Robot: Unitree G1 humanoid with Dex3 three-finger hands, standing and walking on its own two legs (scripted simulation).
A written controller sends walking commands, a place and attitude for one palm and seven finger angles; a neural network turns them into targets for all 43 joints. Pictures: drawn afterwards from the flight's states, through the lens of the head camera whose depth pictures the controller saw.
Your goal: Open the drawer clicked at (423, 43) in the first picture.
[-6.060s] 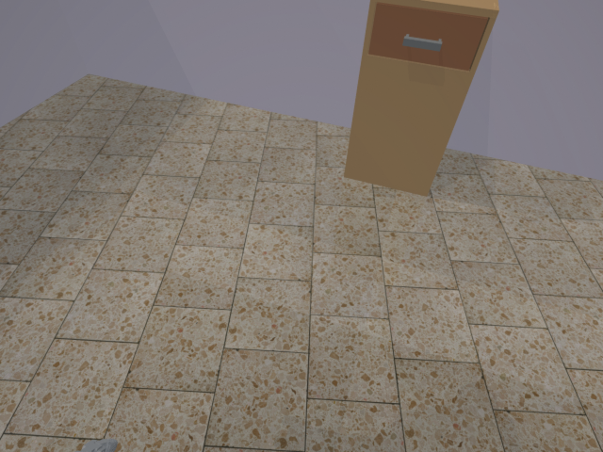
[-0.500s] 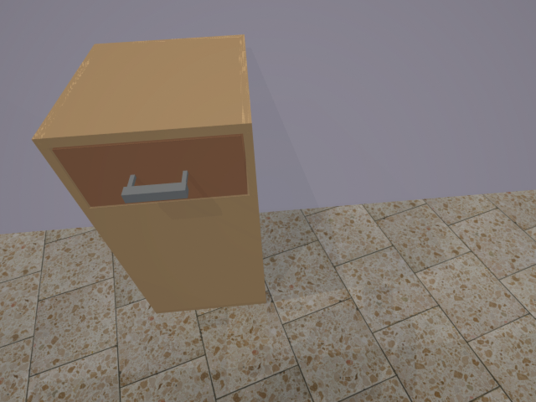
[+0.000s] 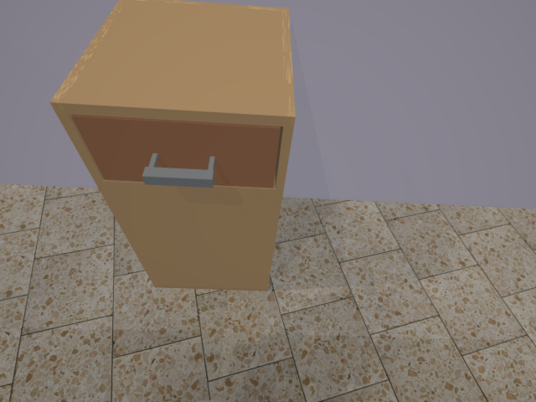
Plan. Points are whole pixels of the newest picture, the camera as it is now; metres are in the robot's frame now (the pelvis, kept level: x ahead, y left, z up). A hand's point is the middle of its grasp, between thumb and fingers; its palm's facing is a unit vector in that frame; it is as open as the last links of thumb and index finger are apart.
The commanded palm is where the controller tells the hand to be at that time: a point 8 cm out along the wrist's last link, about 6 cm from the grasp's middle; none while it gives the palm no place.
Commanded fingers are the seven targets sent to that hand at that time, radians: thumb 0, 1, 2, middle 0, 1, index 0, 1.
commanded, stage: come to a stop and stand still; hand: left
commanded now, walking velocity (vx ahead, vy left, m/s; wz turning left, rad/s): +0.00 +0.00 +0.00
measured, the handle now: (181, 168) +0.52 +0.22 -0.03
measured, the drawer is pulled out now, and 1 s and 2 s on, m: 0.00 0.00 0.00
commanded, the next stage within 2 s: look again from close up in 0.96 s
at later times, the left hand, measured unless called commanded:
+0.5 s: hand out of the picture -0.01 +0.17 -0.16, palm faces -0.01 -0.98 -0.21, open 7.3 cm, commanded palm none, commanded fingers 0.00 0.90 0.90 -0.20 -0.30 -0.20 -0.30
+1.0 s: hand out of the picture -0.05 +0.12 -0.16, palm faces +0.02 -0.99 -0.15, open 7.4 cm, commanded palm none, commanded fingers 0.00 0.90 0.90 -0.20 -0.30 -0.20 -0.30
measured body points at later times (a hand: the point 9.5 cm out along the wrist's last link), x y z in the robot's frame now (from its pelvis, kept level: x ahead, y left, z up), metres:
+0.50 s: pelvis -0.02 +0.00 +0.01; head -0.03 -0.01 +0.46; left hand +0.00 +0.22 -0.14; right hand -0.02 -0.23 -0.15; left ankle +0.00 +0.10 -0.73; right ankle -0.06 -0.11 -0.73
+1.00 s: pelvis -0.02 -0.02 +0.01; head -0.01 -0.03 +0.46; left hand -0.05 +0.17 -0.15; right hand -0.07 -0.22 -0.15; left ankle +0.00 +0.10 -0.73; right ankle -0.06 -0.11 -0.73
